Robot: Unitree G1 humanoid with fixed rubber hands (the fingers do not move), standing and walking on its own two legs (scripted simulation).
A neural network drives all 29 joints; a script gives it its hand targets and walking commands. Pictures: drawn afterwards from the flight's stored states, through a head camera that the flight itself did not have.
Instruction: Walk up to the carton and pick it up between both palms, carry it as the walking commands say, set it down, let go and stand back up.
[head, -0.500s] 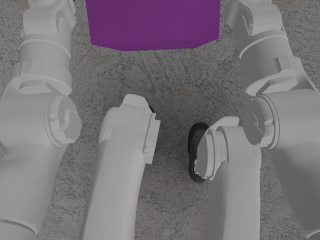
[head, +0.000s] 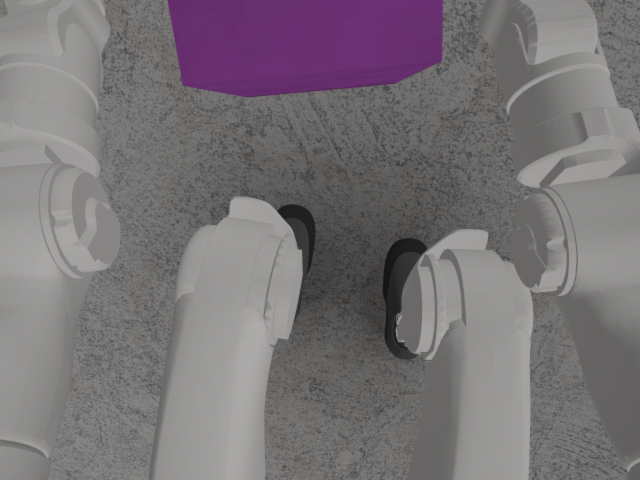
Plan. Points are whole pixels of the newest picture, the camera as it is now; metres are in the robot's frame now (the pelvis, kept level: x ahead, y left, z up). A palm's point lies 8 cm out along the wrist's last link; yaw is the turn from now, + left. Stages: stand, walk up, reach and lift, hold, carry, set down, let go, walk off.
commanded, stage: set down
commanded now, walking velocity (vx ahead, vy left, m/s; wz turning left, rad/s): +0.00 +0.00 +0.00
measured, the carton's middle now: out of the picture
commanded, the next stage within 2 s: let go in 1.44 s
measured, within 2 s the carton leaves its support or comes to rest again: neither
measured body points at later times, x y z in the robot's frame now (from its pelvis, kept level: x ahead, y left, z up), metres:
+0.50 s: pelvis +0.01 +0.00 +0.06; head +0.35 +0.05 +0.35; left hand +0.52 +0.32 -0.06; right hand +0.60 -0.06 -0.06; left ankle +0.13 +0.10 -0.34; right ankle +0.10 -0.11 -0.34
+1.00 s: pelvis +0.02 +0.01 +0.20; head +0.35 +0.05 +0.51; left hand +0.52 +0.33 +0.10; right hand +0.60 -0.07 +0.09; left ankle +0.13 +0.10 -0.34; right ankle +0.10 -0.11 -0.34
